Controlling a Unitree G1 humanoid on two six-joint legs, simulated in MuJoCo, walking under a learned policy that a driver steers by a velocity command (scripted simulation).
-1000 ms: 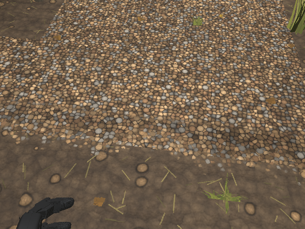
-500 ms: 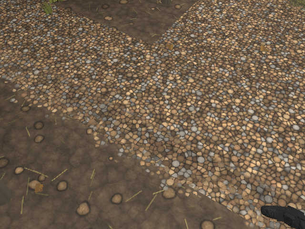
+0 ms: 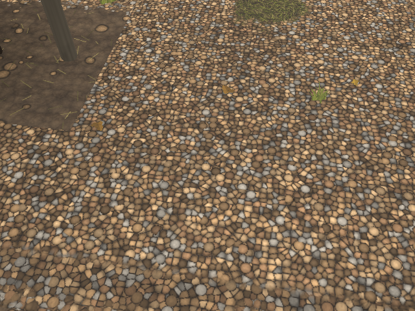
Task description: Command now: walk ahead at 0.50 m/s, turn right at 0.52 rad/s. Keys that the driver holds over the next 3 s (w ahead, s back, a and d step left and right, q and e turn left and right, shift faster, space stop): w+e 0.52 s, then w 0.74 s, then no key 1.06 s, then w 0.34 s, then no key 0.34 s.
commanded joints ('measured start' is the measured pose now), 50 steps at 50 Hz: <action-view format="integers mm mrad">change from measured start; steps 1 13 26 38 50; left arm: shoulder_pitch -78 139 285 197 -116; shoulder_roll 83 149 178 88 70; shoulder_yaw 21 53 67 25 2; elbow -100 -95 -67 -137 -238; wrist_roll -1 11 -4 9 -1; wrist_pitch -10 -49 -20 -41 -62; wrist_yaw -15 31 73 51 12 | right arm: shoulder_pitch -27 -129 -376 -86 70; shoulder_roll -196 -126 -128 -102 -191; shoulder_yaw -47 -13 2 12 2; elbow -46 -142 -226 -98 0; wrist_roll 16 -16 6 -6 21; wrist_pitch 9 -33 -58 -43 1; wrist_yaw -7 -2 42 36 23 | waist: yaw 35 45 115 58 -19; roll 105 -3 -81 144 126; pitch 47 -85 -21 -32 26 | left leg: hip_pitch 11 -689 -542 -199 -86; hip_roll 308 121 1 218 241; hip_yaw -62 -347 -354 -560 -391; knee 30 845 237 -57 -31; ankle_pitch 656 35 293 223 410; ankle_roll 150 4 9 248 199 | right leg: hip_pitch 15 481 524 -20 67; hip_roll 39 -69 -46 9 59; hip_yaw -60 356 416 104 17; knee -35 -463 -319 369 -158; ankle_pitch -115 77 -54 -273 -6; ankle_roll -48 -260 -154 15 6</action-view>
